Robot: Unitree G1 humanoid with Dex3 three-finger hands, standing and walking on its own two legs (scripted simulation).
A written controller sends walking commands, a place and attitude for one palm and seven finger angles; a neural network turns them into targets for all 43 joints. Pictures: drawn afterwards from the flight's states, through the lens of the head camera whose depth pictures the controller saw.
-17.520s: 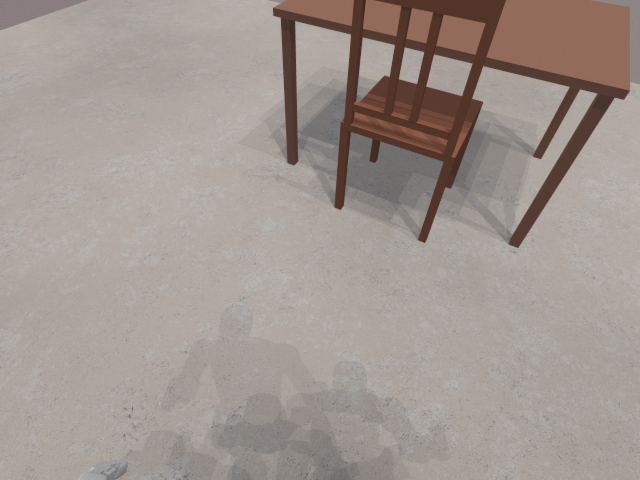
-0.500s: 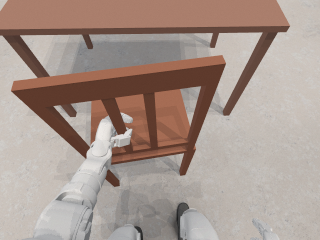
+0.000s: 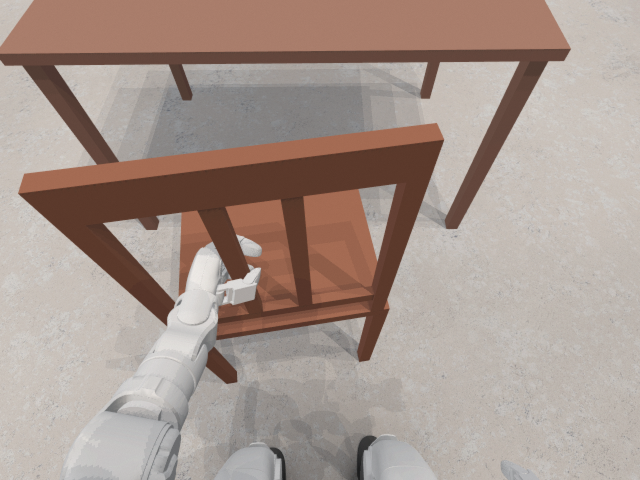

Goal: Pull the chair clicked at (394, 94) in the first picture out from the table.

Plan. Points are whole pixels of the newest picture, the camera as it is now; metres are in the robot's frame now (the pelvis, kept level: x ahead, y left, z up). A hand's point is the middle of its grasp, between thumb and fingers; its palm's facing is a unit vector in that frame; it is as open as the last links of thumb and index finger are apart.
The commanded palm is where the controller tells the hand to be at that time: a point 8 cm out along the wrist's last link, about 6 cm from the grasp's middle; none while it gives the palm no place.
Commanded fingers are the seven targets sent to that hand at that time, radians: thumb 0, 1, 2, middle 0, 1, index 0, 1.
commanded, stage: step backward, pulling the chair out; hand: left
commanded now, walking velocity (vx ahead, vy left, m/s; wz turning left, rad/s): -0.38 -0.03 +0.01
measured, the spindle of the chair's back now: (237, 267) +0.39 +0.13 -0.06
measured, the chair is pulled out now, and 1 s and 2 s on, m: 0.34 0.41 0.54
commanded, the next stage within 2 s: stop walking, hand still on the chair in 1.48 s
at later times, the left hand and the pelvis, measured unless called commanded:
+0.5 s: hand (245, 311) +0.33 +0.11 -0.06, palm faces -0.01 -0.97 -0.23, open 5.9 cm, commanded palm +0.33 +0.16 -0.05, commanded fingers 0.00 0.90 0.90 -0.50 -1.45 -0.50 -1.45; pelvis -0.04 -0.02 -0.01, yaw +0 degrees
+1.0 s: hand (245, 325) +0.30 +0.11 -0.05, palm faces +0.02 -0.98 -0.19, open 5.8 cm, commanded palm +0.29 +0.16 -0.05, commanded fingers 0.00 0.90 0.90 -0.50 -1.45 -0.50 -1.45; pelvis -0.08 -0.02 +0.00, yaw +4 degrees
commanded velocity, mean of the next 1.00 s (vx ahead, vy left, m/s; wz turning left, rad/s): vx -0.38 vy -0.01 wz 0.01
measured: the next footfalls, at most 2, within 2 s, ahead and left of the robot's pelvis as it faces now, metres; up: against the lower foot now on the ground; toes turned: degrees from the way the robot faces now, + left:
left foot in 0.64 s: -0.07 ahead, +0.14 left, +0.00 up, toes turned +2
right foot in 1.18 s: -0.01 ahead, -0.13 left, +0.00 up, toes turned -3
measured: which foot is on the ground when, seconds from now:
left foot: down 0.00-0.46, up 0.48-0.62, down 0.64-1.00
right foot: down 0.00-1.00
